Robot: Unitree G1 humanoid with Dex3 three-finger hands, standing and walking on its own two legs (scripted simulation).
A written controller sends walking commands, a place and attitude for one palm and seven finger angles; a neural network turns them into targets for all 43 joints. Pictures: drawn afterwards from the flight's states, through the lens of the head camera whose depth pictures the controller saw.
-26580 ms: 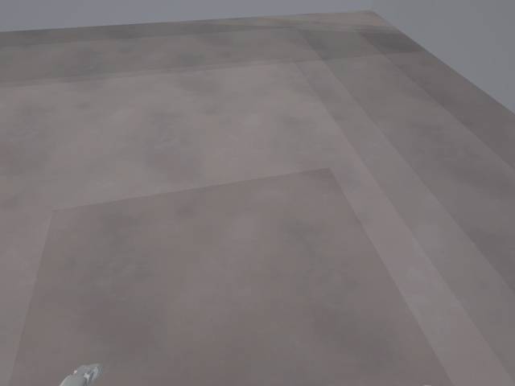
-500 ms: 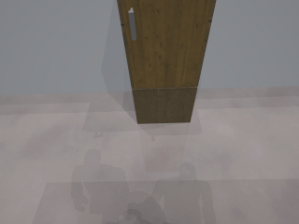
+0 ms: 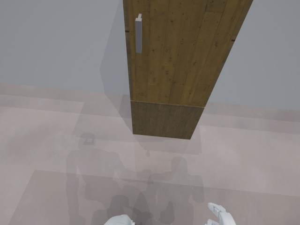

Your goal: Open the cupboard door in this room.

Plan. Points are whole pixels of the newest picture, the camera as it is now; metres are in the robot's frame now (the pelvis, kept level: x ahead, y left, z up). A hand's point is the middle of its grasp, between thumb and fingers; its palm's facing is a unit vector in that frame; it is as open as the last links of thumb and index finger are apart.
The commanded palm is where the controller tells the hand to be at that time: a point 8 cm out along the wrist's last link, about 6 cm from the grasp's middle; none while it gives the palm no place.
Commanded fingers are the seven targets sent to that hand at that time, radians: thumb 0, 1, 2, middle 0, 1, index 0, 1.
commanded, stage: take the last steps up to it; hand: left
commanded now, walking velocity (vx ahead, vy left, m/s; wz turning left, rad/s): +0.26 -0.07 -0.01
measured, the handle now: (139, 33) +0.73 +0.14 +0.10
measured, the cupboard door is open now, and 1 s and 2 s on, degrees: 0 0 0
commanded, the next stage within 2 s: come to a stop and stand still in 0.28 s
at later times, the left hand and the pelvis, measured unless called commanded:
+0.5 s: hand (128, 178) +0.27 +0.10 -0.15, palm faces -0.03 -0.97 -0.23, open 7.4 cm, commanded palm none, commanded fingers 0.00 0.90 0.90 -0.20 -0.30 -0.20 -0.30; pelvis +0.17 -0.08 +0.01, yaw +0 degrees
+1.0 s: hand (91, 207) +0.17 +0.21 -0.18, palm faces +0.09 -0.98 -0.19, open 7.4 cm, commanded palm none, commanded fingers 0.00 0.90 0.90 -0.20 -0.30 -0.20 -0.30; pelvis +0.16 +0.00 +0.02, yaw +1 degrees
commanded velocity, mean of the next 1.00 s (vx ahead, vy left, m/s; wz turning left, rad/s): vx -0.01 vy -0.01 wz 0.01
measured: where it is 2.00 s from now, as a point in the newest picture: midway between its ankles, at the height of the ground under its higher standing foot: outside the picture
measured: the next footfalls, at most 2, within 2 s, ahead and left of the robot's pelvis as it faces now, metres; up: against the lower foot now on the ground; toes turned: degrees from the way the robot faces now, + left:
right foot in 0.40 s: +0.25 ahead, -0.19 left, +0.00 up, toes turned -10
left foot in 0.86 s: +0.19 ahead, +0.10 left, +0.00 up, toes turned +4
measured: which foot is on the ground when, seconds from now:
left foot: down 0.00-0.40, up 0.42-0.84, down 0.86-1.00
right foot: up 0.00-0.38, down 0.40-0.88, up 0.90-1.00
